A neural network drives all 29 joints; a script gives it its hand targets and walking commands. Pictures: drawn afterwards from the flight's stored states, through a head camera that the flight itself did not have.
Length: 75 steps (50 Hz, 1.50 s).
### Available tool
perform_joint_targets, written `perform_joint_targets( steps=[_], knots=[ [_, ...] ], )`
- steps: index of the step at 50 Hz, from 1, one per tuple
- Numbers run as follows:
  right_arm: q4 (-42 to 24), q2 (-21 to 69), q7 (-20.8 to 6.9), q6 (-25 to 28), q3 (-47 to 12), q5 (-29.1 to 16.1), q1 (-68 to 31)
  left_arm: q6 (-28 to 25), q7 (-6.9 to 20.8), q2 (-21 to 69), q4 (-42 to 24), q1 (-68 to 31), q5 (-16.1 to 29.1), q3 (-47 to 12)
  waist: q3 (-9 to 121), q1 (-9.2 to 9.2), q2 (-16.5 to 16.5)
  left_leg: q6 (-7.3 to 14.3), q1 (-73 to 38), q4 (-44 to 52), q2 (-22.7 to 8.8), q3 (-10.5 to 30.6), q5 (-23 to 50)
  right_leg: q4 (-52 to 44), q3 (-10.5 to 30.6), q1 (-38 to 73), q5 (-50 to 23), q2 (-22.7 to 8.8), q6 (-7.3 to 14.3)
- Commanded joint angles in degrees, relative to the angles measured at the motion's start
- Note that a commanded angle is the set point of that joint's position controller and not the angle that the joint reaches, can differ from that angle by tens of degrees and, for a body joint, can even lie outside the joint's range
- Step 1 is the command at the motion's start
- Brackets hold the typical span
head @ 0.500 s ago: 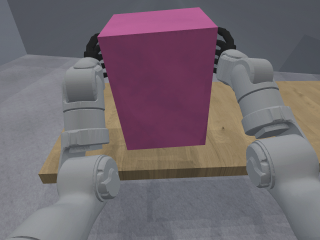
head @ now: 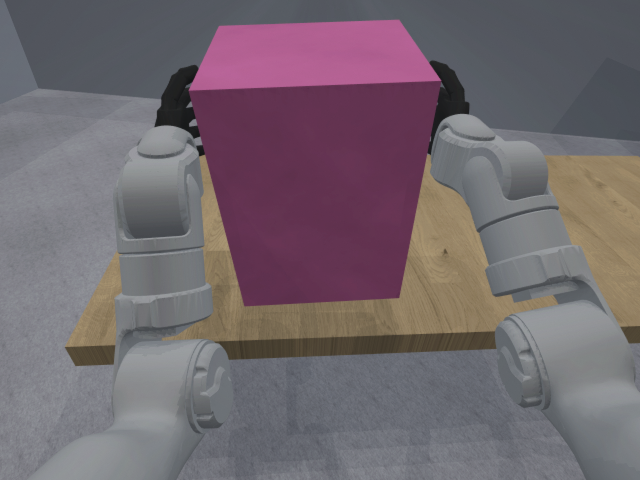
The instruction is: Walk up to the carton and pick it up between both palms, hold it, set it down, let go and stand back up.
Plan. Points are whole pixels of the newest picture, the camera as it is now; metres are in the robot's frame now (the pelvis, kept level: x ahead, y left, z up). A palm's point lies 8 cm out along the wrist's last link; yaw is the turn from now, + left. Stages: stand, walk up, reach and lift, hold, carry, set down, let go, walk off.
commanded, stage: hold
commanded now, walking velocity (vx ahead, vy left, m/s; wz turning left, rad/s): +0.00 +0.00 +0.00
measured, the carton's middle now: (316, 173) +0.38 +0.01 +0.26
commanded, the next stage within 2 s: none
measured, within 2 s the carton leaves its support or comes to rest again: neither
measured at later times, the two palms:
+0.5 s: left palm (184, 121) +0.36 +0.14 +0.33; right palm (468, 114) +0.36 -0.14 +0.34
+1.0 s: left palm (179, 129) +0.36 +0.15 +0.32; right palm (460, 117) +0.36 -0.13 +0.34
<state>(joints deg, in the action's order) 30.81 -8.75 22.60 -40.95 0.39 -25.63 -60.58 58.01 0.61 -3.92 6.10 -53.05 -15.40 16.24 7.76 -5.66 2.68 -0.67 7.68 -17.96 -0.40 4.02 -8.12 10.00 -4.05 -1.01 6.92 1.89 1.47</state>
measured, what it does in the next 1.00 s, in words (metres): stands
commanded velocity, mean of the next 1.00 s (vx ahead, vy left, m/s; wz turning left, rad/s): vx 0.00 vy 0.00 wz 0.00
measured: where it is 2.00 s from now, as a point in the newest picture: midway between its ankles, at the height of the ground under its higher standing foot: outside the picture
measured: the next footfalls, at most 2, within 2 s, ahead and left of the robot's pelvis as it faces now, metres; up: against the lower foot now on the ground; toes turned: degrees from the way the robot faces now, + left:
none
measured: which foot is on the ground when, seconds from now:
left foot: down 0.00-1.00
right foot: down 0.00-1.00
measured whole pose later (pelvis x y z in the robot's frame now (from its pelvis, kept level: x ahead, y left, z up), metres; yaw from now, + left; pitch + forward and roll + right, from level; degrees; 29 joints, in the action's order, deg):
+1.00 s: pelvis -0.01 +0.00 +0.00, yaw +0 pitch -3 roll -1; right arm 44.6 -9.7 21.7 -40.1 3.2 -24.5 -68.3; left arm 53.8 1.3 -3.1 20.9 -60.2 -17.0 21.2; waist 9.5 -4.8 1.9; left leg -0.6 8.2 -18.3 -0.2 4.1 -7.4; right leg 12.6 -4.1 -2.4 7.5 1.7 1.5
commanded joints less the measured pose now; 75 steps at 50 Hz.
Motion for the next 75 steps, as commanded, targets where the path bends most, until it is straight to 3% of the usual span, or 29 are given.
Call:
perform_joint_targets(
  steps=[1,5,10,17,24,47,75],
  knots=[
    [-13.2,20.2,-4.3,0.6,-10.0,-6.9,-40.3,-2.1,9.9,30.0,-8.0,-38.9,11.1,-21.9,21.9,-0.8,-6.8,-3.9,-15.6,-1.8,2.5,-1.8,29.4,0.1,0.4,3.9,-15.1,1.0,-2.4],
    [-8.7,19.7,-5.1,0.6,-7.9,-6.5,-42.8,-2.8,9.0,30.7,-3.8,-42.5,11.0,-19.5,17.5,-0.37,-6.4,-3.4,-9.1,0.8,2.3,-2.9,18.7,1.2,0.1,4.5,-8.7,1.7,-2.1],
    [-2.3,20.1,-6.2,1.0,-6.3,-6.4,-44.9,-4.6,8.1,30.1,3.4,-45.6,10.0,-15.2,16.6,1.02,-5.7,-2.7,-5.4,1.8,2.3,-3.4,13.0,2.0,0.1,4.1,-5.7,2.0,-2.2],
    [4.0,21.6,-7.2,2.1,-3.9,-5.3,-47.6,-7.4,7.9,28.4,11.9,-49.0,8.8,-9.8,17.6,2.04,-4.0,-1.6,-4.1,1.3,2.6,-3.5,9.1,1.6,0.2,1.5,-3.7,1.5,-2.9],
    [4.8,23.1,-7.1,3.0,-2.5,-4.2,-49.6,-9.3,8.5,27.8,15.6,-50.9,8.6,-8.1,19.2,1.66,-3.2,-1.0,-4.8,0.3,3.1,-3.0,8.8,1.1,0.2,-0.2,-3.9,0.8,-3.4],
    [0.5,22.1,-6.2,2.6,-4.5,-5.3,-47.0,-8.3,8.9,30.1,7.8,-48.8,9.8,-13.1,20.6,0.42,-6.2,-2.6,-6.8,0.3,2.6,-2.3,14.2,1.9,0.2,2.2,-7.2,1.4,-2.6],
    [-2.1,22.1,-5.6,1.8,-5.7,-6.3,-46.4,-7.0,8.8,29.4,6.7,-47.1,9.9,-13.4,20.1,0.7,-4.5,-2.2,-9.1,-0.5,2.9,-2.6,15.9,1.0,0.4,1.3,-8.5,1.0,-3.1]
  ],
)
